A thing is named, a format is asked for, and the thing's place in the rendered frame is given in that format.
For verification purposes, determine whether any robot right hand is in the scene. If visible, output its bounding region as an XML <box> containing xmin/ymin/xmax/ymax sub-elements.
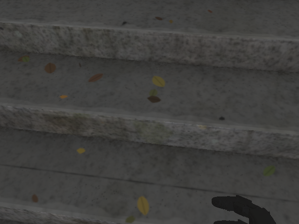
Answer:
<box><xmin>211</xmin><ymin>195</ymin><xmax>277</xmax><ymax>224</ymax></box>

